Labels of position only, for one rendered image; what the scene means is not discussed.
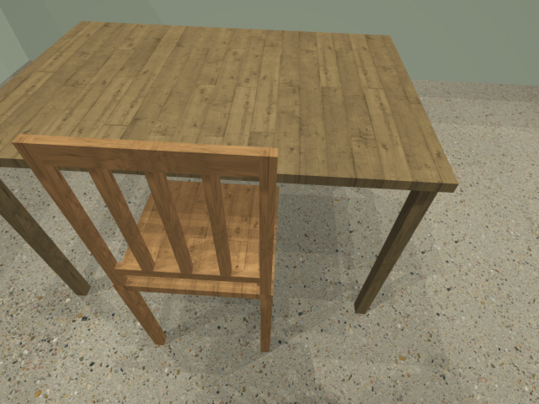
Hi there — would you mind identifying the chair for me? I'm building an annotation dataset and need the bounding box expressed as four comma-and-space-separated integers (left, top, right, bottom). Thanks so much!
12, 134, 279, 353

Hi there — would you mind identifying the table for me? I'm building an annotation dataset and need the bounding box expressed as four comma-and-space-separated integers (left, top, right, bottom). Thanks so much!
0, 21, 459, 314

